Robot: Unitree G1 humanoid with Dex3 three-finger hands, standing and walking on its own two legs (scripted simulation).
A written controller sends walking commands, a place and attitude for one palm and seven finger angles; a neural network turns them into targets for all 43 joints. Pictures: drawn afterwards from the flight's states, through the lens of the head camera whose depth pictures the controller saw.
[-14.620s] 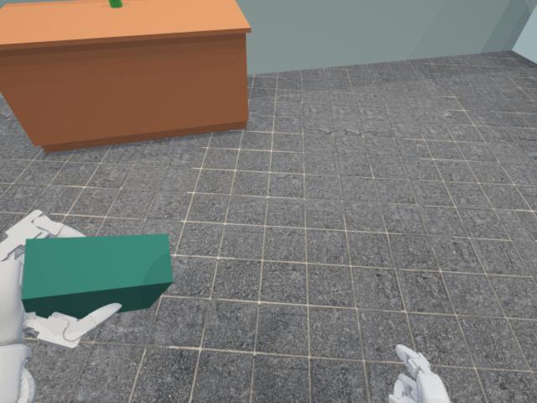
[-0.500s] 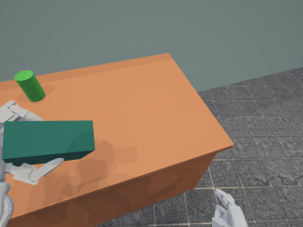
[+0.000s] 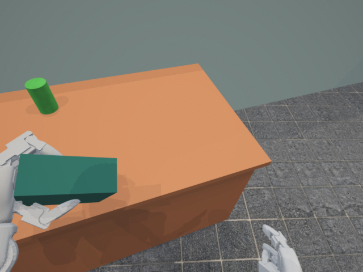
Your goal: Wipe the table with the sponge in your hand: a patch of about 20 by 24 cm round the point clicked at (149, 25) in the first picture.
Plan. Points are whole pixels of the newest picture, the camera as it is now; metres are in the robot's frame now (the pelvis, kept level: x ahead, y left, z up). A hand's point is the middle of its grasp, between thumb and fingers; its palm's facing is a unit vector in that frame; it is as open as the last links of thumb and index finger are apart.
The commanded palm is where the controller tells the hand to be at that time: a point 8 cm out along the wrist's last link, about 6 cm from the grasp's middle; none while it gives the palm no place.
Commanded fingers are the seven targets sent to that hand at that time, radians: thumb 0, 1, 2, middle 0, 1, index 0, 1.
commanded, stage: come to a stop and stand still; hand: left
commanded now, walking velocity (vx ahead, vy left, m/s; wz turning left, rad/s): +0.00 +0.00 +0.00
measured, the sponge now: (81, 182) +0.23 +0.20 +0.13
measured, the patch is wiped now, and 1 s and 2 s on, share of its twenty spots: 0.00 0.00 0.00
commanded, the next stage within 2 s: look again from close up in 0.46 s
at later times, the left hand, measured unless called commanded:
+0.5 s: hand (15, 201) +0.17 +0.27 +0.16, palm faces +0.44 -0.80 -0.39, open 10.0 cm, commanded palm +0.12 +0.29 +0.18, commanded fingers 0.00 0.10 1.30 -1.20 -1.60 -1.20 -1.60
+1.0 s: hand (36, 180) +0.21 +0.26 +0.16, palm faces +0.42 -0.82 -0.39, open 10.0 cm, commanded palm +0.15 +0.29 +0.18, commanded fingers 0.00 0.10 1.30 -1.20 -1.60 -1.20 -1.60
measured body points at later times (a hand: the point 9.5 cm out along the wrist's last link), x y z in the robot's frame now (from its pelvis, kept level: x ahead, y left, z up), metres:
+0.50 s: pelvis -0.03 +0.00 +0.00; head -0.03 +0.03 +0.44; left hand +0.14 +0.31 +0.18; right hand +0.14 -0.21 -0.07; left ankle +0.02 +0.12 -0.73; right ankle +0.09 -0.12 -0.73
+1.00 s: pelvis +0.00 +0.00 +0.00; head +0.02 +0.02 +0.45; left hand +0.18 +0.30 +0.18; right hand +0.17 -0.21 -0.08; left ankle +0.02 +0.12 -0.74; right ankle +0.10 -0.12 -0.74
